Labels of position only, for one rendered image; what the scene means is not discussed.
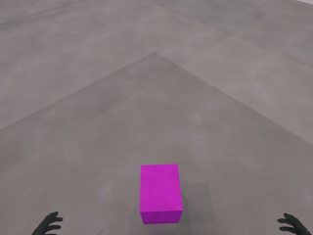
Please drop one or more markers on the right robot hand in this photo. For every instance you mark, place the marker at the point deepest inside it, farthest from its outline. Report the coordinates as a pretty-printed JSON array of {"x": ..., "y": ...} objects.
[{"x": 298, "y": 228}]

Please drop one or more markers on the left robot hand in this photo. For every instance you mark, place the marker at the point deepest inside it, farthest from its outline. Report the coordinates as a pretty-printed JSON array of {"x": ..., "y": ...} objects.
[{"x": 44, "y": 226}]

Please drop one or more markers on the carton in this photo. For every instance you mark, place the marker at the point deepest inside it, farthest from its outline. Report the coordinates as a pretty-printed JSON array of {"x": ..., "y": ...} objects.
[{"x": 160, "y": 194}]

